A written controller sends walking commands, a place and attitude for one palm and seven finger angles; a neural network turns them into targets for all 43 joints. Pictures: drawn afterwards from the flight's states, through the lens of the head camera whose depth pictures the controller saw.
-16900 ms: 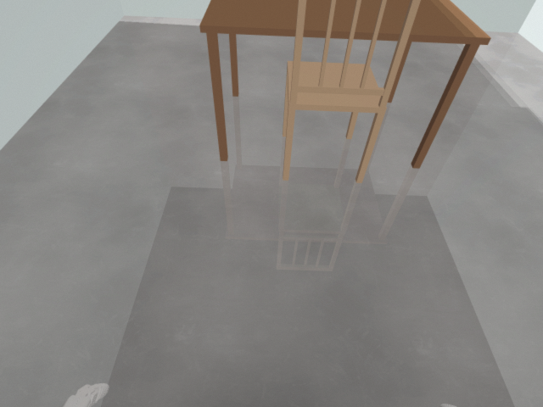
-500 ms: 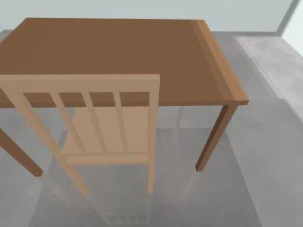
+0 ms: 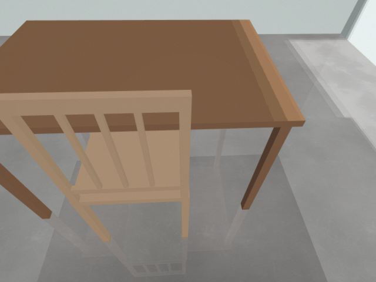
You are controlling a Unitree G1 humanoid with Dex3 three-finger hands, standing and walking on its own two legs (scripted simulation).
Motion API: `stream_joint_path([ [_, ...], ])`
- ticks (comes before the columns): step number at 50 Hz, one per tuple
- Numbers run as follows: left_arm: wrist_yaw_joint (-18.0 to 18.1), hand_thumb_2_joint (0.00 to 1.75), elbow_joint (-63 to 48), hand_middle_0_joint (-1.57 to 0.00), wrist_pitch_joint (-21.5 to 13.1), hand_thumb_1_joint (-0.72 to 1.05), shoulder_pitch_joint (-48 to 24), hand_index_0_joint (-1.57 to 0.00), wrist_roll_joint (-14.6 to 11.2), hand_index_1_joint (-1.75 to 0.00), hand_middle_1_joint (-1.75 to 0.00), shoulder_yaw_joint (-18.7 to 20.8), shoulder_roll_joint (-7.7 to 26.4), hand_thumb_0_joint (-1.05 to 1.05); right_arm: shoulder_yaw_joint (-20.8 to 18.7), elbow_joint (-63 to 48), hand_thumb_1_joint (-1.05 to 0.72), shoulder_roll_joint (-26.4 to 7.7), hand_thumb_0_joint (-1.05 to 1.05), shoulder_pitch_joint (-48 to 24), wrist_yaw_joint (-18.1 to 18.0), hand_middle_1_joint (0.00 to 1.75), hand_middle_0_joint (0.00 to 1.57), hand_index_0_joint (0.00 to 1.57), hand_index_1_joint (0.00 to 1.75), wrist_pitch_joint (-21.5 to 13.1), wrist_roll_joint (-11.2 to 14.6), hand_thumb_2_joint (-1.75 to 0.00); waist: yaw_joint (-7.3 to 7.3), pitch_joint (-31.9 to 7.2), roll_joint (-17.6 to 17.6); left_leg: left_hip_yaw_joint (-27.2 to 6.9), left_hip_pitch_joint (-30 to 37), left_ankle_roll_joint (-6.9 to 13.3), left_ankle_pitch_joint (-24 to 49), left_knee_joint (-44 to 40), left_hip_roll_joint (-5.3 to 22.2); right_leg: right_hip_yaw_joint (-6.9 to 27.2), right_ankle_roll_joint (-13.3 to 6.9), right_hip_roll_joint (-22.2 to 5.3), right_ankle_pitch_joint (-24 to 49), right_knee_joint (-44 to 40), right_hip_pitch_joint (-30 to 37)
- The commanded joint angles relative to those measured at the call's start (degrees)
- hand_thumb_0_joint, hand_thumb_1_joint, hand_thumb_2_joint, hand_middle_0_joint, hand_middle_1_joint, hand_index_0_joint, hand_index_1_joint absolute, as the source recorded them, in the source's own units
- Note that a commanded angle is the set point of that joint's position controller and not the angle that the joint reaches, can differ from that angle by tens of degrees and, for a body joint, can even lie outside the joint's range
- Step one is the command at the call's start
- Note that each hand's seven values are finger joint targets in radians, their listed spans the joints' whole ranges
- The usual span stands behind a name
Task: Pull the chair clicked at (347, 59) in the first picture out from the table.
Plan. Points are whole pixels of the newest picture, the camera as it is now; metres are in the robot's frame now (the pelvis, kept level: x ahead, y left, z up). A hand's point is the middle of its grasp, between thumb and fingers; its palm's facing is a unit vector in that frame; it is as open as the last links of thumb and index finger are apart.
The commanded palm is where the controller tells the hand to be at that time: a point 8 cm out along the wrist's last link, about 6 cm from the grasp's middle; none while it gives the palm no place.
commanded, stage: look again from close up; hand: left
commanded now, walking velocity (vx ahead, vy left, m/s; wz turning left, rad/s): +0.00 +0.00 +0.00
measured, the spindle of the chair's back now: (114, 155) +0.44 +0.24 -0.05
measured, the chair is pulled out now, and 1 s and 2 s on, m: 0.00 0.00 0.00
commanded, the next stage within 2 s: raise the hand toward the chair's back in 0.16 s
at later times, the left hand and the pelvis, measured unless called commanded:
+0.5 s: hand (113, 230) +0.22 +0.17 +0.01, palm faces +0.22 -0.97 -0.06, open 7.8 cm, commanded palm +0.11 +0.21 -0.07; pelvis -0.01 -0.02 -0.03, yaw +3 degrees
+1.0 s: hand (133, 255) +0.19 +0.13 -0.07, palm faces -0.06 -1.00 -0.04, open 12.0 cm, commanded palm +0.14 +0.21 -0.06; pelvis -0.03 -0.06 -0.11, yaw +4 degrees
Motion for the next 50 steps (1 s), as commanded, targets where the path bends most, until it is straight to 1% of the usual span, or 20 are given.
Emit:
stream_joint_path([
  [1,0.49,0.9,-1.48,-0.2,-0.91,0.9,4.59,-0.2,0.01,-0.3,-0.3,0.77,5.27,0.0,-1.03,-1.44,-0.9,-5.72,0.0,3.25,-0.39,0.3,0.2,0.2,0.3,-0.81,0.31,-0.9,0.0,1.42,-0.44,-9.0,2.34,-1.19,1.03,-6.52,7.58,2.63,-2.78,-3.22,4.06,-4.02,-4.95],
  [12,0.53,0.9,-1.61,-0.2,-0.96,0.9,4.71,-0.2,-0.03,-0.3,-0.3,0.84,5.22,0.0,-0.88,-1.43,-0.9,-5.21,0.0,3.52,-0.53,0.3,0.2,0.2,0.3,-0.79,0.36,-0.9,-0.03,1.19,-0.1,-8.58,2.6,-1.32,3.46,-5.5,7.47,2.94,-3.02,-3.26,5.44,-4.15,-4.53],
  [13,1.88,0.9,0.26,-0.2,-1.78,0.9,6.18,-0.2,0.63,-0.3,-0.3,0.69,6.99,0.0,-0.53,-6.12,-0.9,-7.73,0.0,-0.74,-0.37,0.3,0.2,0.2,0.3,-1.64,0.17,-0.9,1.3,0.34,-5.59,-7.86,-1.58,-2.44,11.6,4.96,8.98,3.39,-2.91,-4.92,15.71,-3.94,-2.52],
  [14,2.51,0.89,-88.79,-0.2,-13.49,0.88,-34.95,-0.2,-10.52,-0.3,-0.3,6.82,18.74,0.0,-1.79,-26.96,-0.9,-17.32,0.0,1.16,-2.66,0.3,0.2,0.2,0.3,-9.61,2.91,-0.9,-5.84,-30.25,4.8,-7.89,14.48,-2.85,12.35,-0.78,2.43,-3.22,-3.64,1.51,13.05,2.71,-0.67],
  [15,5.26,0.88,-85.04,-0.2,-11.61,0.85,-24.65,-0.2,-7.53,-0.29,-0.29,10.77,22.3,0.0,0.72,-23.32,-0.9,-11.45,0.0,-4.75,-4.82,0.3,0.2,0.2,0.3,-14.35,3.43,-0.9,-1.48,-25.81,11.23,-5.58,16.17,-4.01,9.8,-2.56,5.0,-3.05,-3.67,2.52,4.07,5.95,-4.05],
  [16,6.41,0.87,-70.37,-0.19,-8.89,0.83,-10.69,-0.19,-6.81,-0.29,-0.29,3.81,11.57,0.0,-0.46,-21.05,-0.9,-13.02,0.0,-3.77,-4.71,0.3,0.2,0.2,0.3,-17.24,2.18,-0.9,-1.32,-20.89,10.04,-8.15,9.68,-5.07,5.08,-4.14,5.13,-5.41,-4.42,2.78,-2.17,7.56,-7.02],
  [17,6.31,0.86,-52.68,-0.19,-3.12,0.81,8.33,-0.19,-8.11,-0.29,-0.29,-3.06,-1.65,0.0,-0.51,-19.26,-0.9,-10.34,0.0,-3.06,-3.54,0.3,0.2,0.2,0.3,-17.75,3.41,-0.9,-1.8,-8.32,4.6,-9.9,2.05,-4.18,-0.9,-5.15,4.97,-5.8,-3.8,1.77,-4.14,7.44,-11.95],
  [18,5.17,0.85,-65.47,-0.19,-4.1,0.78,0.83,-0.19,-10.9,-0.28,-0.28,-2.87,-1.0,0.0,-0.63,-23.74,-0.9,-12.35,0.0,-2.3,-3.22,0.3,0.2,0.2,0.3,-18.01,3.76,-0.9,-1.74,-4.88,7.07,-10.85,-2.32,-3.88,-4.79,-3.42,3.83,-6.34,-3.45,1.45,-2.31,6.69,-11.64],
  [20,3.04,0.83,-63.67,-0.18,-10.02,0.74,-0.54,-0.18,-9.62,-0.27,-0.27,0.54,1.83,0.0,-1.78,-27.17,-0.9,-13.59,0.0,-4.72,-3.09,0.3,0.2,0.2,0.3,-19.41,2.35,-0.9,-3.11,0.32,3.57,-10.08,-8.41,-3.37,-9.18,2.44,1.98,-6.3,-3.46,1.59,-4.3,4.64,-15.64],
  [22,-1.1,0.81,-51.01,-0.18,-16.3,0.69,12.18,-0.18,-10.59,-0.27,-0.27,1.87,-1.85,0.0,-2.7,-29.81,-0.9,-13.24,0.0,-5.28,-1.73,0.3,0.2,0.2,0.3,-18.98,1.06,-0.9,-0.16,1.91,-11.3,-9.99,-17.68,-4.16,-9.68,8.82,2.16,-8.57,-3.8,2.92,-9.54,10.42,-23.82],
  [24,-7.93,0.79,-49.63,-0.17,-25.08,0.64,19.46,-0.17,-13.15,-0.26,-0.26,4.8,-1.28,0.0,-4.03,-32.95,-0.9,-12.82,0.0,-6.67,-0.34,0.3,0.2,0.2,0.3,-18.76,0.57,-0.9,3.0,-4.05,-18.82,-7.7,-23.67,-4.37,-7.52,16.04,1.58,-7.64,-3.94,2.99,-11.85,15.75,-27.62],
  [27,-17.58,0.76,-49.84,-0.17,-34.12,0.57,20.14,-0.17,-15.15,-0.25,-0.25,11.94,5.73,0.0,-5.34,-38.85,-0.9,-13.87,0.0,-9.88,1.73,0.3,0.2,0.2,0.3,-17.45,0.72,-0.9,4.81,-9.36,-9.81,-5.17,-28.35,-4.81,-4.67,23.33,-0.15,-5.04,-4.78,2.28,-6.24,22.6,-26.96],
  [30,-17.95,0.73,-51.24,-0.16,-31.06,0.5,18.0,-0.16,-14.17,-0.24,-0.24,14.97,8.36,0.0,-5.12,-42.61,-0.9,-13.38,0.0,-11.27,1.42,0.3,0.2,0.2,0.3,-14.9,1.6,-0.9,6.04,-13.69,0.34,-3.66,-31.99,-3.98,-7.44,26.52,-0.88,-3.45,-4.7,2.2,-7.51,26.45,-28.71],
  [36,-11.94,0.67,-88.93,-0.15,-42.16,0.36,-3.42,-0.15,-15.02,-0.22,-0.22,14.7,13.17,0.0,-4.73,-43.52,-0.9,-11.3,0.0,-6.92,-0.82,0.3,0.2,0.2,0.3,-15.43,-0.29,-0.9,0.36,-29.42,10.43,-6.72,-29.63,-1.88,-4.61,36.77,1.43,0.96,-4.51,3.14,-7.36,31.28,-35.65],
  [38,-13.39,0.65,-88.72,-0.14,-44.91,0.32,-3.6,-0.14,-14.97,-0.21,-0.21,9.42,10.4,0.0,-3.83,-41.23,-0.9,-11.35,0.0,-6.71,-1.44,0.3,0.2,0.2,0.3,-16.43,-0.23,-0.9,-2.18,-25.85,11.46,-7.49,-31.24,-1.63,-6.53,38.82,2.0,1.27,-4.77,3.38,-10.66,31.15,-40.62],
  [41,-19.36,0.62,-81.59,-0.13,-43.5,0.25,-3.31,-0.13,-16.29,-0.2,-0.2,5.84,9.98,0.0,-2.99,-39.05,-0.9,-12.8,0.0,-6.53,-2.44,0.3,0.2,0.2,0.3,-18.39,0.42,-0.9,-5.42,-21.13,7.19,-8.49,-35.92,-1.04,-9.6,41.67,2.74,2.08,-4.05,3.33,-13.28,29.63,-42.29],
  [43,-22.96,0.6,-72.15,-0.13,-36.9,0.2,-0.6,-0.13,-16.91,-0.19,-0.19,6.88,10.88,0.0,-2.59,-38.8,-0.9,-13.24,0.0,-6.55,-3.32,0.3,0.2,0.2,0.3,-17.91,1.48,-0.9,-5.48,-18.31,1.09,-8.45,-41.77,-1.09,-13.06,42.0,2.43,4.01,-3.21,2.8,-18.16,26.72,-40.31],
  [45,-25.8,0.58,-59.74,-0.13,-26.77,0.15,3.54,-0.13,-17.75,-0.18,-0.18,11.17,12.49,0.0,-2.51,-39.33,-0.9,-13.1,0.0,-7.54,-4.14,0.3,0.2,0.2,0.3,-16.06,2.85,-0.9,-2.98,-16.08,-4.35,-7.77,-45.42,-1.11,-14.62,41.32,1.94,6.4,-2.55,2.14,-22.95,23.16,-36.88],
  [47,-26.61,0.56,-62.96,-0.12,-18.5,0.11,3.55,-0.12,-20.09,-0.18,-0.18,15.69,15.13,0.0,-2.37,-42.8,-0.9,-13.26,0.0,-9.65,-4.74,0.3,0.2,0.2,0.3,-14.44,3.54,-0.9,0.54,-21.78,-6.3,-7.18,-44.08,-1.06,-12.76,39.45,0.73,7.75,-1.62,0.38,-21.79,21.43,-28.62],
  [50,-20.99,0.53,-68.3,-0.11,-14.31,0.04,6.96,-0.11,-22.43,-0.16,-0.16,23.91,16.35,0.0,-2.71,-43.86,-0.9,-10.75,0.0,-10.68,-4.7,0.3,0.2,0.2,0.3,-13.39,2.95,-0.9,4.42,-28.71,-5.61,-7.89,-40.41,-1.64,-6.02,37.61,0.81,6.95,-0.7,-0.49,-9.35,23.35,-20.78],
])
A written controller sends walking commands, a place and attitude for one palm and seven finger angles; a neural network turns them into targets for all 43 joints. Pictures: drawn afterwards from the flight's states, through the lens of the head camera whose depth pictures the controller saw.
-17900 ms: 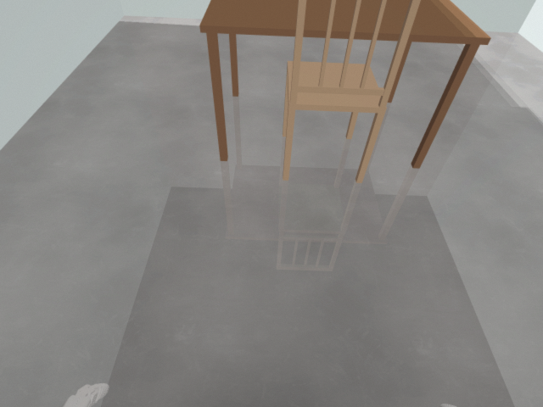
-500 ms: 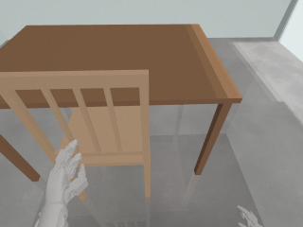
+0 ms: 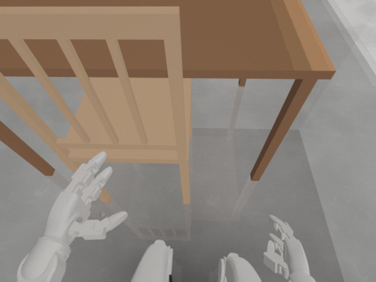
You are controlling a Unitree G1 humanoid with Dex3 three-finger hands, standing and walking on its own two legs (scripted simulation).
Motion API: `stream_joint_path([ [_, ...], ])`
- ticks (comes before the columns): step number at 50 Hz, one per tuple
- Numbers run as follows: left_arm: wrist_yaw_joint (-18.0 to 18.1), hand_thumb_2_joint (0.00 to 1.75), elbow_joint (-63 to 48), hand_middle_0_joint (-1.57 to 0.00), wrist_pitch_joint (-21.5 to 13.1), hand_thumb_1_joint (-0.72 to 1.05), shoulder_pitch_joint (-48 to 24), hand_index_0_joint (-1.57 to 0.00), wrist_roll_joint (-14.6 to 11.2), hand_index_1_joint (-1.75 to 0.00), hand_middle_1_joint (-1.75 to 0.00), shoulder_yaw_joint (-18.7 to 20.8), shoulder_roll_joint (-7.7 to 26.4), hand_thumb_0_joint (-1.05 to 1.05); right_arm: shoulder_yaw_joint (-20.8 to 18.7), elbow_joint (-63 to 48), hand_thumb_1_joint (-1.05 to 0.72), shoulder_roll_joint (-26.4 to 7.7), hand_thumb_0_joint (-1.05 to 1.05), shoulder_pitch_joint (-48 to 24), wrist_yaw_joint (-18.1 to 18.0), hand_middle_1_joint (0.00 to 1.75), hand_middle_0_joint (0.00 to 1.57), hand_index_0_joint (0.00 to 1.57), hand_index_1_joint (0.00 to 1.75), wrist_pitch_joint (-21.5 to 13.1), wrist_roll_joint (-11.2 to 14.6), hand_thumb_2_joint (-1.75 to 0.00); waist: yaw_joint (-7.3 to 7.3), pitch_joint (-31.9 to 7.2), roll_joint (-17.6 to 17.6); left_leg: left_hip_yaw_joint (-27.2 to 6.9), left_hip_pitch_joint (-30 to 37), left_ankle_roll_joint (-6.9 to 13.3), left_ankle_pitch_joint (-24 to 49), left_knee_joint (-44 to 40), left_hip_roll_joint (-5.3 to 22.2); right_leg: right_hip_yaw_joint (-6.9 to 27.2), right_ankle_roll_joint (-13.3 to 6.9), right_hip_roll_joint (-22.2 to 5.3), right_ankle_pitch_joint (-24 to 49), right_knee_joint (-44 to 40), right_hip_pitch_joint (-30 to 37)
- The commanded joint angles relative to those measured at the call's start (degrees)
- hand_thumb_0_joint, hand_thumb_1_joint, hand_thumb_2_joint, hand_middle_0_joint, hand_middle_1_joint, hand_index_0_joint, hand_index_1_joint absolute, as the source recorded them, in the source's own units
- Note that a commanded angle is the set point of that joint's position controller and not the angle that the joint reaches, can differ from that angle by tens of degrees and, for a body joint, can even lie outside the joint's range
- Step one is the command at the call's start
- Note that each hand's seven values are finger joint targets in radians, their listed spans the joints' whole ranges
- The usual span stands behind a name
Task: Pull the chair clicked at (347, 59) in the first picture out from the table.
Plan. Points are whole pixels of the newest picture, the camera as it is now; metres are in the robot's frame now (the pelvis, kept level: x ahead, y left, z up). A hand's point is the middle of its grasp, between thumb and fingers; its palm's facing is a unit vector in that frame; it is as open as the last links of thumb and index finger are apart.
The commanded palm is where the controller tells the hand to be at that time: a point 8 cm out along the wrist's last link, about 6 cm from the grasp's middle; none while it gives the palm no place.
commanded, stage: raise the hand toward the chair's back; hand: left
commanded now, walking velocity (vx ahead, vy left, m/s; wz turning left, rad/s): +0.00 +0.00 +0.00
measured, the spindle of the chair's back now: (95, 102) +0.49 +0.26 +0.06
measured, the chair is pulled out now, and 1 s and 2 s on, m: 0.00 0.00 0.00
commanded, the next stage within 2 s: aim the fingers beside a spindle in 1.36 s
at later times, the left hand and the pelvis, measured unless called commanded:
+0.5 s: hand (66, 201) +0.25 +0.23 +0.08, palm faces +0.06 -1.00 -0.05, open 16.0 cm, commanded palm +0.22 +0.29 +0.07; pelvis +0.02 +0.04 +0.02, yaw -1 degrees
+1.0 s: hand (63, 195) +0.26 +0.25 +0.06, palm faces -0.01 -1.00 -0.04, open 16.9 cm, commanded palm +0.24 +0.31 +0.08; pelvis +0.01 +0.05 +0.03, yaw -1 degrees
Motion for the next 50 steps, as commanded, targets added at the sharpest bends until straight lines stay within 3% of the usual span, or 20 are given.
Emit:
stream_joint_path([
  [1,6.75,0.52,-14.13,-0.11,2.91,0.01,8.96,-0.11,-4.0,-0.16,-0.16,15.12,8.3,0.0,-5.92,-11.84,-0.9,-7.61,0.0,-2.69,-1.36,0.3,0.2,0.2,0.3,-2.53,0.39,-0.9,3.36,-20.34,-8.72,1.27,8.06,2.94,12.77,-10.09,-3.04,14.4,5.3,-3.2,15.94,-20.43,23.76],
  [2,9.17,0.51,-16.23,-0.11,0.56,-0.01,9.52,-0.11,-3.76,-0.16,-0.16,15.9,7.86,0.0,-6.32,-11.03,-0.9,-6.85,0.0,-2.15,-1.06,0.3,0.2,0.2,0.3,-2.72,0.11,-0.9,3.49,-21.17,-8.84,1.06,8.94,2.64,15.07,-10.58,-2.66,13.44,5.32,-3.02,22.72,-18.66,24.75],
  [4,11.93,0.49,-18.18,-0.1,-4.99,-0.06,10.45,-0.1,-1.48,-0.15,-0.15,12.99,5.6,0.0,-6.92,-8.67,-0.9,-6.06,0.0,-0.7,-0.31,0.3,0.2,0.2,0.3,-3.34,-0.53,-0.9,2.89,-19.64,-6.41,1.55,11.44,2.45,18.7,-11.77,-2.29,10.68,4.77,-2.12,30.14,-16.04,22.19],
  [5,12.33,0.48,-16.76,-0.1,-7.07,-0.08,10.24,-0.1,-0.21,-0.15,-0.15,11.83,5.52,0.0,-6.95,-7.89,-0.9,-6.26,0.0,-0.82,-0.02,0.3,0.2,0.2,0.3,-3.38,-0.93,-0.9,2.63,-17.39,-5.19,1.47,11.35,2.47,19.1,-12.1,-2.25,9.26,4.14,-1.43,28.79,-15.19,19.65],
  [7,11.64,0.46,-15.09,-0.1,-11.46,-0.13,7.7,-0.1,1.97,-0.14,-0.14,7.0,3.48,0.0,-7.18,-6.25,-0.9,-7.28,0.0,0.18,0.63,0.3,0.2,0.2,0.3,-3.96,-1.41,-0.9,-0.71,-13.87,-3.0,1.32,12.71,2.75,18.34,-11.45,-2.16,7.39,3.79,-0.79,24.62,-14.32,12.68],
  [8,10.72,0.45,-12.41,-0.1,-12.71,-0.15,6.98,-0.1,2.56,-0.14,-0.14,4.93,2.52,0.0,-7.17,-5.77,-0.9,-7.99,0.0,0.51,0.71,0.3,0.2,0.2,0.3,-4.19,-1.44,-0.9,-2.28,-11.46,-4.14,1.08,11.9,2.91,16.31,-10.96,-2.15,6.84,3.61,-0.54,20.93,-14.35,9.56],
  [10,7.87,0.43,-7.75,-0.09,-13.39,-0.2,6.95,-0.09,2.54,-0.13,-0.13,1.76,0.7,0.0,-7.25,-5.58,-0.9,-9.36,0.0,0.87,0.53,0.3,0.2,0.2,0.3,-4.62,-0.91,-0.9,-3.8,-7.61,-5.03,0.8,10.26,3.2,12.22,-10.53,-2.14,7.08,3.12,-0.26,13.78,-15.58,5.51],
  [11,6.38,0.42,-8.04,-0.09,-13.55,-0.22,5.89,-0.09,1.93,-0.12,-0.12,1.3,1.29,0.0,-7.22,-5.89,-0.9,-10.3,0.0,1.21,0.39,0.3,0.2,0.2,0.3,-4.99,-0.66,-0.9,-3.87,-8.74,-3.76,0.77,10.75,3.24,10.49,-10.74,-2.22,7.24,2.94,-0.26,10.95,-16.01,4.88],
  [14,4.51,0.39,-12.48,-0.08,-12.67,-0.29,5.21,-0.08,0.22,-0.11,-0.11,4.96,5.75,0.0,-7.44,-7.68,-0.9,-11.37,0.0,1.62,-0.42,0.3,0.2,0.2,0.3,-5.84,-0.2,-0.9,-1.74,-15.54,-0.75,0.77,14.5,3.38,11.21,-12.52,-2.28,7.09,2.45,-0.36,10.53,-16.24,8.05],
  [18,8.61,0.35,-21.05,-0.07,-11.93,-0.38,5.84,-0.07,-0.66,-0.1,-0.1,8.94,7.5,0.0,-7.31,-8.83,-0.9,-10.21,0.0,1.02,-0.4,0.3,0.2,0.2,0.3,-5.52,-0.52,-0.9,0.56,-21.1,2.58,0.23,21.58,3.01,17.87,-15.17,-2.08,4.29,2.12,0.16,16.32,-14.44,10.78],
  [20,11.4,0.33,-20.98,-0.07,-11.62,-0.43,7.05,-0.07,-0.15,-0.09,-0.09,9.76,7.29,0.0,-7.21,-8.55,-0.9,-9.71,0.0,0.85,-0.18,0.3,0.2,0.2,0.3,-4.77,-0.71,-0.9,0.89,-19.94,2.89,-0.17,22.63,2.66,19.8,-15.83,-1.83,3.47,1.94,0.52,17.1,-14.25,10.6],
  [22,12.91,0.31,-18.13,-0.06,-10.75,-0.48,7.11,-0.06,1.22,-0.08,-0.08,6.83,4.48,0.0,-6.83,-8.83,-0.9,-9.71,0.0,0.65,0.41,0.3,0.2,0.2,0.3,-3.77,-0.92,-0.9,-0.58,-15.63,2.27,-0.76,21.89,2.24,18.11,-16.4,-1.58,2.53,2.15,0.55,15.24,-14.23,7.7],
  [26,10.81,0.3,-9.48,-0.06,-6.94,-0.5,4.55,-0.06,3.26,-0.08,-0.08,1.93,2.27,0.0,-5.92,-10.15,-0.9,-11.2,0.0,1.19,0.79,0.3,0.2,0.2,0.3,-2.02,-0.61,-0.9,-3.04,-7.55,-1.07,-1.56,16.68,2.28,7.8,-17.65,-1.68,2.36,2.37,0.83,9.0,-15.85,4.17],
  [29,8.05,0.3,-10.12,-0.06,-5.13,-0.5,1.59,-0.06,2.61,-0.08,-0.08,2.52,4.3,0.0,-5.53,-11.93,-0.9,-12.08,0.0,1.72,0.29,0.3,0.2,0.2,0.3,-1.68,-0.26,-0.9,-2.75,-9.29,-2.12,-1.64,17.16,2.44,5.43,-18.32,-1.89,2.87,2.32,0.9,7.82,-17.08,5.8],
  [33,8.27,0.3,-18.0,-0.06,-6.83,-0.5,-2.16,-0.06,1.25,-0.08,-0.08,6.53,7.91,0.0,-4.96,-12.59,-0.9,-11.52,0.0,2.03,-0.09,0.3,0.2,0.2,0.3,-2.29,-0.64,-0.9,-1.38,-15.48,1.69,-2.04,22.53,2.21,10.49,-18.72,-1.82,2.92,1.93,0.83,10.59,-16.69,8.27],
  [35,9.93,0.3,-19.32,-0.06,-8.34,-0.5,-2.68,-0.06,1.06,-0.08,-0.08,8.6,9.44,0.0,-4.8,-11.68,-0.9,-11.21,0.0,1.85,-0.13,0.3,0.2,0.2,0.3,-2.61,-1.06,-0.9,-0.92,-15.47,2.82,-2.63,23.46,1.85,12.28,-18.9,-1.57,2.66,1.79,0.98,11.07,-16.02,7.76],
  [38,10.94,0.3,-16.63,-0.06,-9.26,-0.5,-2.82,-0.06,1.61,-0.08,-0.08,6.75,6.94,0.0,-4.56,-10.77,-0.9,-11.09,0.0,1.82,0.28,0.3,0.2,0.2,0.3,-2.69,-1.23,-0.9,-1.82,-12.93,3.99,-3.5,23.2,1.31,10.31,-19.4,-1.35,2.18,1.92,0.79,9.89,-15.35,5.04],
  [42,8.97,0.3,-9.53,-0.06,-6.26,-0.5,-1.98,-0.06,2.08,-0.08,-0.08,5.39,6.45,0.0,-4.69,-10.68,-0.9,-12.39,0.0,2.34,0.49,0.3,0.2,0.2,0.3,-1.93,-0.65,-0.9,-2.53,-10.4,1.46,-3.7,20.06,1.47,5.03,-20.51,-1.44,2.1,2.13,0.86,7.97,-16.2,4.87],
  [46,6.96,0.3,-10.56,-0.06,-3.47,-0.5,-0.61,-0.06,0.79,-0.08,-0.08,6.3,7.36,0.0,-4.96,-11.86,-0.9,-12.68,0.0,2.47,0.24,0.3,0.2,0.2,0.3,-1.95,-0.03,-0.9,-1.36,-13.74,0.72,-2.63,21.39,1.83,8.25,-21.17,-1.9,2.53,2.02,0.88,9.7,-17.97,9.39],
  [50,9.36,0.3,-15.03,-0.06,-5.4,-0.5,-1.15,-0.06,0.43,-0.08,-0.08,9.17,9.48,0.0,-5.22,-11.33,-0.9,-12.11,0.0,2.33,0.04,0.3,0.2,0.2,0.3,-2.43,-0.43,-0.9,-0.75,-15.06,0.74,-2.36,23.05,1.79,12.54,-20.57,-1.56,2.41,2.02,1.08,11.44,-17.74,10.11],
])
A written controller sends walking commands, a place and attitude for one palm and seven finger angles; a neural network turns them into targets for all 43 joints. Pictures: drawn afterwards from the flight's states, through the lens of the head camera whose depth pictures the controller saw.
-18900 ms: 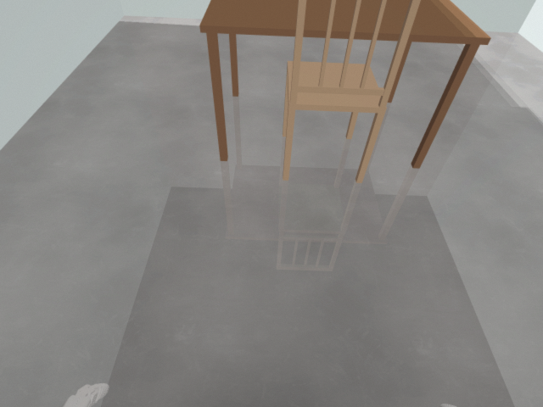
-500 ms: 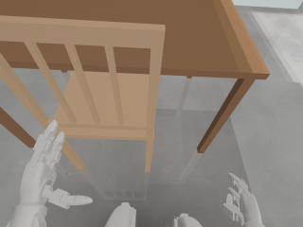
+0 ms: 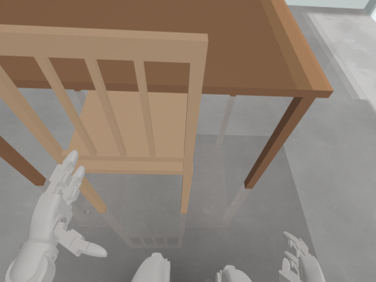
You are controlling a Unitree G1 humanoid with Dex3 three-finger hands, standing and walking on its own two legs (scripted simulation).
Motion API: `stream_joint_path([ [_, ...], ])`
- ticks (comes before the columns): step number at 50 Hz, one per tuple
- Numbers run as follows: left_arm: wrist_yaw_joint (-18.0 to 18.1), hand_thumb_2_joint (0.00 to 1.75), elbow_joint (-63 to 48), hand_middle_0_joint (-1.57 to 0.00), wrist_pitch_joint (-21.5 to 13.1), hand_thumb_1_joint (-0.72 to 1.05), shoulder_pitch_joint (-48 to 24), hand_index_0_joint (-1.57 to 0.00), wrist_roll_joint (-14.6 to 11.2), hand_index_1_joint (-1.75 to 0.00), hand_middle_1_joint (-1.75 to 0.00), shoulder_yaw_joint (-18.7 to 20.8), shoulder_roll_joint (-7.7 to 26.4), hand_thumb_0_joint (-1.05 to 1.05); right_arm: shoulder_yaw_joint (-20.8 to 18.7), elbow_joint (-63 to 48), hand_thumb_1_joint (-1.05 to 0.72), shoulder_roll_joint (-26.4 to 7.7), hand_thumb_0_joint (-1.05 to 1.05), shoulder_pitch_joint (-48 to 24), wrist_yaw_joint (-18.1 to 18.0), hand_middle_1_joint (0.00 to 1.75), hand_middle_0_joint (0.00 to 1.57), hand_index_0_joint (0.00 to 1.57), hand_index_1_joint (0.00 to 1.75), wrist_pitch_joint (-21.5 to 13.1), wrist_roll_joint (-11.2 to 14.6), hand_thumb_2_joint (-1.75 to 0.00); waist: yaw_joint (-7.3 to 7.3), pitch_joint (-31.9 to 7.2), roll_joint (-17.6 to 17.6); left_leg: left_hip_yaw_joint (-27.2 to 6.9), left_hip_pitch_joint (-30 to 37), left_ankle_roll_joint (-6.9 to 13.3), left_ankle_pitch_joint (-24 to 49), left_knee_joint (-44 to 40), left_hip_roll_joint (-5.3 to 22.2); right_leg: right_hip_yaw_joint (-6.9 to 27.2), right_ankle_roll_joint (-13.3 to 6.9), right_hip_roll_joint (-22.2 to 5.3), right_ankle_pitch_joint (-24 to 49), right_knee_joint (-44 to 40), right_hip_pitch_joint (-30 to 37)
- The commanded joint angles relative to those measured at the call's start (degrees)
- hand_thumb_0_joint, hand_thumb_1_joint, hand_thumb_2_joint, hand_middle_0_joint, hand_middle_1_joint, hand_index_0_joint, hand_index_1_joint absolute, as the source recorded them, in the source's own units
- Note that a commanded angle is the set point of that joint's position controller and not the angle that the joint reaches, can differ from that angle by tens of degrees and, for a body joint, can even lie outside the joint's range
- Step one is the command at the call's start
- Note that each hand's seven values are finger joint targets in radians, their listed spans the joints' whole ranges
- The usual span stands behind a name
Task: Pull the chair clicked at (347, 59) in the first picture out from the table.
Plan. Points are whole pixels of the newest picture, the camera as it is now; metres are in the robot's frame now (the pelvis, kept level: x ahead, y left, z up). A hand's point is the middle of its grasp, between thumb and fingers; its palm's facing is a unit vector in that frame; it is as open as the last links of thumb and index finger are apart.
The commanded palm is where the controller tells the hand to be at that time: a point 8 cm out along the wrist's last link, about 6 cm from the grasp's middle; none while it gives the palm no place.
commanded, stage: raise the hand toward the chair's back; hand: left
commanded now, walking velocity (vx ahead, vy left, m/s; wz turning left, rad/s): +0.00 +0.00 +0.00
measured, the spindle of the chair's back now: (110, 117) +0.48 +0.22 +0.03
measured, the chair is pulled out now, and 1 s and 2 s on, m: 0.00 0.00 0.00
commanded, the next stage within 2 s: aim the fingers beside a spindle in 0.36 s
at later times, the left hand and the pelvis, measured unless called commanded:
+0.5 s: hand (95, 206) +0.25 +0.19 +0.05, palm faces +0.07 -0.99 -0.07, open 16.9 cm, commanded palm +0.23 +0.24 +0.05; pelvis +0.01 -0.02 +0.00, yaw +1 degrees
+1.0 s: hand (107, 197) +0.28 +0.18 +0.02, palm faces +0.03 -1.00 -0.06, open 16.9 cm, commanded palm +0.26 +0.24 +0.03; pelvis +0.01 -0.03 -0.01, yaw +0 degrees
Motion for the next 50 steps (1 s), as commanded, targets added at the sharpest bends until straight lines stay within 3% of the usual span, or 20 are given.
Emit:
stream_joint_path([
  [1,2.42,0.3,-16.02,-0.06,-6.61,-0.5,-2.47,-0.06,-1.2,-0.08,-0.08,5.66,7.87,0.0,-3.86,-8.84,-0.9,-7.74,0.0,-3.31,-0.74,0.3,0.2,0.2,0.3,-3.98,-0.01,-0.9,1.35,-14.0,3.19,-5.22,16.69,-2.46,10.86,-13.31,-0.17,-0.45,-2.5,2.15,6.97,-7.56,2.62],
  [6,4.12,0.3,-11.79,-0.06,-9.51,-0.5,-3.0,-0.06,0.52,-0.08,-0.08,3.67,6.01,0.0,-3.96,-7.4,-0.9,-7.93,0.0,-3.08,-0.09,0.3,0.2,0.2,0.3,-4.05,-0.42,-0.9,0.0,-10.02,3.47,-5.6,14.68,-2.69,8.13,-12.55,0.16,-0.57,-2.48,2.05,5.37,-6.28,-1.43],
  [9,2.3,0.3,-10.36,-0.06,-8.28,-0.5,-2.41,-0.06,0.53,-0.08,-0.08,2.55,5.79,0.0,-4.05,-8.03,-0.9,-8.4,0.0,-2.94,0.05,0.3,0.2,0.2,0.3,-3.74,-0.11,-0.9,-0.01,-11.05,3.49,-5.07,14.21,-2.49,7.47,-12.43,-0.09,-0.2,-2.5,1.95,5.59,-6.75,-0.27],
  [14,1.08,0.3,-14.65,-0.06,-6.85,-0.5,-2.08,-0.06,-0.61,-0.08,-0.08,4.32,7.71,0.0,-4.26,-8.85,-0.9,-8.11,0.0,-2.91,-0.47,0.3,0.2,0.2,0.3,-3.59,0.24,-0.9,0.81,-15.74,3.1,-3.98,16.66,-1.99,13.08,-11.7,-0.21,0.38,-2.33,1.98,9.6,-7.83,3.94],
  [20,3.03,0.3,-11.59,-0.06,-8.23,-0.5,-3.49,-0.06,-0.55,-0.08,-0.08,5.14,7.05,0.0,-4.0,-7.49,-0.9,-7.5,0.0,-3.19,-0.64,0.3,0.2,0.2,0.3,-3.38,-0.24,-0.9,-0.19,-11.56,0.44,-3.66,12.89,-1.67,10.92,-10.16,-0.45,0.61,-2.07,2.11,8.53,-7.75,2.09],
  [23,1.84,0.3,-10.21,-0.06,-8.32,-0.5,-3.86,-0.06,-0.04,-0.08,-0.08,3.14,5.59,0.0,-3.96,-7.68,-0.9,-7.67,0.0,-3.13,-0.47,0.3,0.2,0.2,0.3,-3.41,-0.07,-0.9,-0.41,-11.39,1.85,-3.22,12.71,-1.7,10.44,-9.64,-0.59,0.97,-2.16,1.88,8.57,-7.66,1.79],
  [25,1.04,0.3,-8.82,-0.06,-7.77,-0.5,-5.78,-0.06,0.11,-0.08,-0.08,2.6,5.89,0.0,-3.87,-7.42,-0.9,-7.93,0.0,-2.78,-0.61,0.3,0.2,0.2,0.3,-3.33,-0.17,-0.9,-1.01,-11.94,0.89,-3.18,11.93,-1.4,10.53,-8.82,-0.64,1.37,-2.03,1.88,9.01,-7.55,1.62],
  [30,-0.06,0.3,-9.06,-0.06,-7.95,-0.5,-6.86,-0.06,-0.71,-0.08,-0.08,6.48,9.21,0.0,-4.16,-7.08,-0.9,-7.88,0.0,-2.81,-0.96,0.3,0.2,0.2,0.3,-3.39,-0.15,-0.9,0.28,-16.26,0.93,-2.45,12.44,-1.2,14.2,-7.63,-0.71,2.35,-2.06,1.77,13.18,-7.07,4.7],
  [31,-0.08,0.3,-10.1,-0.06,-8.46,-0.5,-7.99,-0.06,-0.98,-0.08,-0.08,6.19,8.63,0.0,-4.14,-6.95,-0.9,-7.69,0.0,-2.94,-0.9,0.3,0.2,0.2,0.3,-3.46,-0.12,-0.9,0.04,-16.78,1.83,-2.22,13.16,-1.22,15.27,-7.36,-0.77,2.46,-1.98,1.63,14.62,-6.87,4.91],
  [32,0.13,0.3,-9.61,-0.06,-8.63,-0.5,-6.45,-0.06,-1.36,-0.08,-0.08,7.3,8.98,0.0,-4.28,-6.88,-0.9,-7.38,0.0,-3.09,-0.81,0.3,0.2,0.2,0.3,-3.42,-0.15,-0.9,0.69,-17.21,1.07,-2.13,13.09,-1.29,15.66,-7.49,-0.83,2.45,-1.91,1.62,15.14,-6.94,5.81],
  [35,0.87,0.3,-6.85,-0.06,-8.84,-0.5,-5.93,-0.06,-1.39,-0.08,-0.08,9.81,10.46,0.0,-4.45,-6.03,-0.9,-7.22,0.0,-3.34,-0.76,0.3,0.2,0.2,0.3,-2.91,-0.25,-0.9,0.87,-16.61,0.1,-1.63,10.96,-1.2,16.09,-6.77,-0.8,2.91,-1.74,1.68,16.22,-6.65,6.54],
  [38,0.32,0.3,-3.7,-0.06,-8.89,-0.5,-8.63,-0.06,-1.16,-0.08,-0.08,7.52,8.27,0.0,-4.25,-5.67,-0.9,-7.45,0.0,-3.25,-0.44,0.3,0.2,0.2,0.3,-2.68,-0.15,-0.9,-0.33,-13.32,0.62,-1.69,9.39,-1.31,13.77,-6.51,-0.87,2.98,-1.69,1.59,14.16,-6.66,3.88],
  [41,-0.97,0.3,-2.27,-0.06,-9.05,-0.5,-9.54,-0.06,-1.31,-0.08,-0.08,6.02,7.27,0.0,-4.43,-5.67,-0.9,-7.98,0.0,-2.93,-0.51,0.3,0.2,0.2,0.3,-2.81,-0.01,-0.9,-0.68,-14.16,0.07,-1.56,8.83,-1.11,13.39,-5.85,-0.88,3.48,-1.63,1.43,14.04,-6.58,3.73],
  [43,-1.75,0.3,-2.96,-0.06,-9.37,-0.5,-10.97,-0.06,-1.57,-0.08,-0.08,5.86,7.81,0.0,-4.5,-5.66,-0.9,-8.31,0.0,-2.66,-0.6,0.3,0.2,0.2,0.3,-3.01,0.03,-0.9,-0.64,-15.73,0.7,-1.68,9.3,-1.05,13.36,-5.69,-0.84,3.54,-1.64,1.35,13.82,-6.38,3.67],
  [45,-1.88,0.3,-2.88,-0.06,-9.87,-0.5,-12.38,-0.06,-1.74,-0.08,-0.08,6.75,9.06,0.0,-4.61,-5.18,-0.9,-8.45,0.0,-2.51,-0.79,0.3,0.2,0.2,0.3,-3.2,-0.01,-0.9,-0.98,-16.19,-1.0,-1.86,8.84,-0.86,13.58,-5.15,-0.62,3.77,-1.57,1.48,13.91,-6.17,3.75],
  [47,-1.57,0.3,-3.49,-0.06,-10.56,-0.5,-12.04,-0.06,-1.73,-0.08,-0.08,7.92,9.91,0.0,-4.71,-5.27,-0.9,-8.26,0.0,-2.53,-0.75,0.3,0.2,0.2,0.3,-3.25,-0.12,-0.9,-0.2,-17.6,0.55,-1.6,9.33,-0.93,14.35,-5.12,-0.69,3.95,-1.62,1.29,14.67,-5.74,4.13],
  [50,-0.58,0.3,-1.76,-0.06,-11.03,-0.5,-16.11,-0.06,-1.24,-0.08,-0.08,8.27,10.75,0.0,-4.39,-4.56,-0.9,-8.38,0.0,-2.62,-0.75,0.3,0.2,0.2,0.3,-3.0,-0.31,-0.9,-0.92,-15.51,0.36,-2.05,7.9,-0.97,12.04,-5.05,-0.51,3.45,-1.7,1.55,11.33,-5.22,1.38],
])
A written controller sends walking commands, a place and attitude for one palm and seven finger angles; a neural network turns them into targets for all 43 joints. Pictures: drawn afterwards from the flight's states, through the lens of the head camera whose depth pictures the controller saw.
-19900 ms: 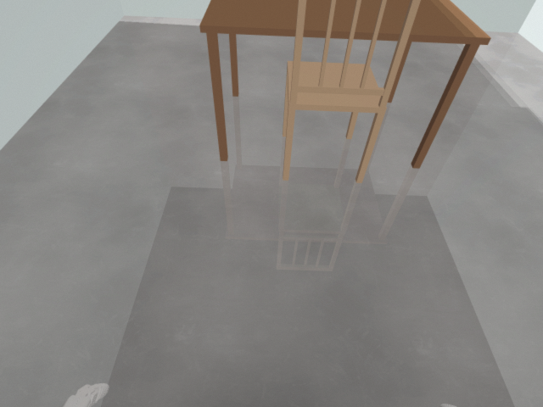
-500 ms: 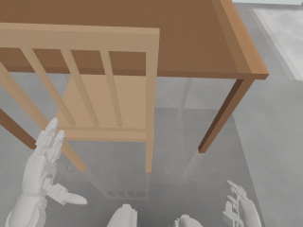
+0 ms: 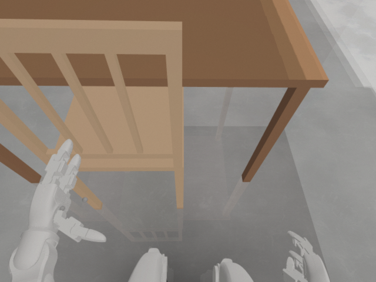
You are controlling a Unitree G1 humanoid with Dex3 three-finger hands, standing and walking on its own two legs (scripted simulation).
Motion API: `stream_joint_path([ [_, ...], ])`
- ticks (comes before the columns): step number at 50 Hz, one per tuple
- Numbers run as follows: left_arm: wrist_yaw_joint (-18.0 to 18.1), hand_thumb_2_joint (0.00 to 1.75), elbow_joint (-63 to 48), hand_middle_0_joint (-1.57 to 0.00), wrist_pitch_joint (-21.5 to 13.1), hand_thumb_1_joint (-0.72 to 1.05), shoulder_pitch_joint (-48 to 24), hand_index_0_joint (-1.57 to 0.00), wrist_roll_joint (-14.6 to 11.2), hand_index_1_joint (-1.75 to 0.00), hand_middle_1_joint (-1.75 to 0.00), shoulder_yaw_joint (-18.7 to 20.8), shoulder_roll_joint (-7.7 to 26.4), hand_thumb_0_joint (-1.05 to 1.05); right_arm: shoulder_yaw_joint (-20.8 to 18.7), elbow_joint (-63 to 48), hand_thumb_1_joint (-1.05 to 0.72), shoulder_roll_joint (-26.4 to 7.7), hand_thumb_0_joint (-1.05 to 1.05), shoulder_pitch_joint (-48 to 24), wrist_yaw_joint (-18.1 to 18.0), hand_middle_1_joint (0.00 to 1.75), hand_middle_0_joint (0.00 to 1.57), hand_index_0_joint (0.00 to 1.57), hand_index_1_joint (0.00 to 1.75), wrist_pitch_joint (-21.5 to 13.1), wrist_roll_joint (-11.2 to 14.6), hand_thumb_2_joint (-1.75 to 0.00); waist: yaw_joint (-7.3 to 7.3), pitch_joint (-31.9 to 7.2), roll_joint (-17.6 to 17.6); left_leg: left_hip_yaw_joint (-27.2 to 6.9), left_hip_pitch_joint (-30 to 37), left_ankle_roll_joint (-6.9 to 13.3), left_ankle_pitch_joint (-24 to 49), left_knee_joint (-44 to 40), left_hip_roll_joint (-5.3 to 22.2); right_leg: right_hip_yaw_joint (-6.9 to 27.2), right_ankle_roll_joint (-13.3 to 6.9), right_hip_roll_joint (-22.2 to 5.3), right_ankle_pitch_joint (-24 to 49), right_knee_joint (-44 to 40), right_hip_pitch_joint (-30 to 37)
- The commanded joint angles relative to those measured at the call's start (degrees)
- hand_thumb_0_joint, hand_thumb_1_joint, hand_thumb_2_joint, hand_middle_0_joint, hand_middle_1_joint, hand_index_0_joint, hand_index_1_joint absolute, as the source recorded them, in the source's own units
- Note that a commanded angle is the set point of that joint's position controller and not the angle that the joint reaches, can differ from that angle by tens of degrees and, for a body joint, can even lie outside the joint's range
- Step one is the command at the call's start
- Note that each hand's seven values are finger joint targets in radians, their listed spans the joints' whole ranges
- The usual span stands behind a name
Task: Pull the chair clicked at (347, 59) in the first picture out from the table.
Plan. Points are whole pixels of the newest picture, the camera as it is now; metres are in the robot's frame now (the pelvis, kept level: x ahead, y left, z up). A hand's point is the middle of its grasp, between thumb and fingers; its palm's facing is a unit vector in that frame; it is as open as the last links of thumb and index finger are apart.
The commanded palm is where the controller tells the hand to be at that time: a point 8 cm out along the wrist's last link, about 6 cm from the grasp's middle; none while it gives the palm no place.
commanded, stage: aim the fingers beside a spindle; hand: left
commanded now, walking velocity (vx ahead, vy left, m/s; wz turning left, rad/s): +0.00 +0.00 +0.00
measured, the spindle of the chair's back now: (90, 114) +0.47 +0.25 +0.05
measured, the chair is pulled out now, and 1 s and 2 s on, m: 0.00 0.00 0.00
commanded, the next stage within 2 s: none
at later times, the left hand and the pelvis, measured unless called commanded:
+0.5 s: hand (88, 187) +0.30 +0.22 +0.01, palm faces +0.05 -1.00 -0.06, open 16.9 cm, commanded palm +0.28 +0.27 +0.02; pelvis -0.01 +0.01 -0.01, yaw -1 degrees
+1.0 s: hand (94, 175) +0.33 +0.22 +0.00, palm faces +0.05 -1.00 -0.06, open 16.9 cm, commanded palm +0.31 +0.27 +0.00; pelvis -0.01 +0.01 -0.03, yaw -1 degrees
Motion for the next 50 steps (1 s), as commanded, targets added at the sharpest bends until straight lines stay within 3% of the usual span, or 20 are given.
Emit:
stream_joint_path([
  [1,1.35,0.3,-9.15,-0.06,-5.15,-0.5,-9.93,-0.06,-0.64,-0.08,-0.08,6.72,11.84,0.0,-2.98,-6.94,-0.9,-7.75,0.0,-0.77,-0.69,0.3,0.2,0.2,0.3,-2.64,0.2,-0.9,-0.71,-14.51,-0.54,-1.07,10.7,1.57,12.4,-7.52,-1.65,4.37,0.91,0.41,12.85,-9.71,6.04],
  [7,0.71,0.3,-7.43,-0.06,-4.72,-0.5,-11.39,-0.06,-0.53,-0.08,-0.08,4.68,10.08,0.0,-2.99,-7.48,-0.9,-7.9,0.0,-0.59,-0.38,0.3,0.2,0.2,0.3,-2.31,0.26,-0.9,-0.09,-17.79,3.12,-1.18,13.34,1.36,13.58,-7.94,-1.63,3.82,0.52,0.38,13.72,-8.74,5.08],
  [11,0.53,0.3,-7.54,-0.06,-4.13,-0.5,-12.25,-0.06,-0.33,-0.08,-0.08,2.98,8.81,0.0,-3.11,-7.48,-0.9,-8.09,0.0,-0.07,-0.17,0.3,0.2,0.2,0.3,-2.15,0.26,-0.9,-0.44,-19.24,1.9,-1.68,14.08,1.36,15.38,-7.71,-1.35,3.36,0.6,0.53,15.27,-7.95,4.68],
  [16,2.55,0.3,-6.34,-0.06,-4.13,-0.5,-13.42,-0.06,0.47,-0.08,-0.08,3.06,8.41,0.0,-3.15,-7.51,-0.9,-8.1,0.0,-0.08,0.23,0.3,0.2,0.2,0.3,-1.32,0.01,-0.9,-0.8,-17.43,0.02,-2.06,12.55,1.3,13.66,-7.52,-1.27,2.77,0.67,0.58,13.22,-7.27,2.18],
  [19,3.64,0.3,-4.35,-0.06,-5.05,-0.5,-15.42,-0.06,1.1,-0.08,-0.08,6.03,11.13,0.0,-3.19,-7.19,-0.9,-8.13,0.0,-0.06,0.24,0.3,0.2,0.2,0.3,-0.59,-0.19,-0.9,-0.41,-16.72,-0.28,-1.86,10.62,1.16,11.97,-7.02,-1.36,3.14,0.52,0.65,11.78,-6.77,1.82],
  [23,3.59,0.3,-5.85,-0.06,-6.56,-0.5,-19.36,-0.06,1.77,-0.08,-0.08,3.9,10.15,0.0,-3.01,-7.49,-0.9,-8.04,0.0,-0.37,0.34,0.3,0.2,0.2,0.3,-0.29,-0.35,-0.9,-0.69,-18.41,3.49,-2.38,13.08,0.89,12.46,-7.0,-1.15,2.9,0.18,0.7,11.04,-5.8,-0.56],
  [25,3.27,0.3,-6.97,-0.06,-6.84,-0.5,-21.76,-0.06,1.79,-0.08,-0.08,1.05,7.91,0.0,-3.11,-7.27,-0.9,-8.15,0.0,-0.13,0.25,0.3,0.2,0.2,0.3,-0.55,-0.39,-0.9,-1.72,-20.09,3.87,-2.94,14.73,0.98,13.26,-6.52,-0.87,2.66,0.18,0.7,11.05,-5.34,-2.01],
  [28,2.83,0.3,-3.99,-0.06,-5.85,-0.5,-21.65,-0.06,1.87,-0.08,-0.08,0.73,7.97,0.0,-3.13,-6.63,-0.9,-8.59,0.0,0.25,0.23,0.3,0.2,0.2,0.3,-0.26,-0.33,-0.9,-1.6,-19.85,3.56,-3.07,13.94,0.77,12.22,-6.31,-0.98,2.65,0.21,0.68,10.45,-5.37,-2.68],
  [33,3.64,0.3,-0.29,-0.06,-4.39,-0.5,-22.54,-0.06,2.35,-0.08,-0.08,2.58,9.12,0.0,-3.2,-6.66,-0.9,-8.82,0.0,0.35,0.37,0.3,0.2,0.2,0.3,0.84,-0.25,-0.9,-1.14,-19.36,0.84,-3.06,11.73,0.79,11.51,-5.92,-1.04,2.51,0.26,0.62,10.38,-4.67,-2.86],
  [36,4.99,0.3,-2.15,-0.06,-5.14,-0.5,-23.18,-0.06,2.59,-0.08,-0.08,4.07,10.26,0.0,-3.18,-7.34,-0.9,-8.47,0.0,0.23,0.57,0.3,0.2,0.2,0.3,1.4,-0.47,-0.9,-0.3,-22.66,2.1,-2.9,13.22,0.7,14.05,-5.44,-1.04,2.7,0.14,0.62,11.92,-3.89,-2.07],
  [37,5.43,0.3,-2.14,-0.06,-5.52,-0.5,-23.65,-0.06,2.69,-0.08,-0.08,5.37,11.79,0.0,-3.2,-7.15,-0.9,-8.48,0.0,0.26,0.62,0.3,0.2,0.2,0.3,1.61,-0.49,-0.9,-0.04,-21.83,2.84,-2.92,13.27,0.48,14.71,-5.47,-0.91,2.67,0.02,0.63,12.29,-3.69,-2.38],
  [38,5.75,0.3,-2.89,-0.06,-6.05,-0.5,-23.69,-0.06,2.75,-0.08,-0.08,5.02,11.06,0.0,-3.09,-7.26,-0.9,-8.21,0.0,0.24,0.81,0.3,0.2,0.2,0.3,1.75,-0.65,-0.9,0.1,-22.87,3.39,-2.85,13.78,0.45,15.52,-5.33,-0.99,2.63,0.03,0.66,12.76,-3.48,-2.06],
  [40,6.09,0.3,-2.98,-0.06,-6.78,-0.5,-25.25,-0.06,2.9,-0.08,-0.08,3.34,9.64,0.0,-3.11,-6.96,-0.9,-8.14,0.0,0.36,0.94,0.3,0.2,0.2,0.3,1.74,-0.71,-0.9,-1.06,-22.51,2.75,-2.97,13.69,0.62,15.56,-4.69,-0.78,2.6,0.14,0.84,12.65,-3.28,-3.3],
  [43,5.53,0.3,2.15,-0.06,-6.81,-0.5,-27.42,-0.06,3.29,-0.08,-0.08,3.73,10.39,0.0,-2.92,-5.99,-0.9,-8.54,0.0,0.65,0.79,0.3,0.2,0.2,0.3,2.31,-0.72,-0.9,-1.92,-19.87,0.71,-2.72,9.67,0.82,11.55,-4.05,-1.02,2.96,0.29,0.97,10.45,-3.48,-3.96],
  [47,3.42,0.3,3.87,-0.06,-6.08,-0.5,-25.87,-0.06,2.53,-0.08,-0.08,4.59,11.11,0.0,-3.08,-6.4,-0.9,-8.86,0.0,0.88,0.64,0.3,0.2,0.2,0.3,2.7,-0.34,-0.9,-1.08,-21.81,1.18,-2.0,9.17,0.97,11.47,-3.89,-1.32,3.59,0.22,0.87,11.11,-3.91,-1.93],
  [50,2.3,0.3,2.08,-0.06,-5.67,-0.5,-27.04,-0.06,1.66,-0.08,-0.08,4.28,11.27,0.0,-3.13,-6.59,-0.9,-8.92,0.0,0.94,0.46,0.3,0.2,0.2,0.3,2.63,-0.12,-0.9,-1.36,-23.0,1.86,-2.17,10.71,1.1,13.45,-3.8,-1.08,3.45,0.17,0.96,12.64,-3.83,-1.61],
])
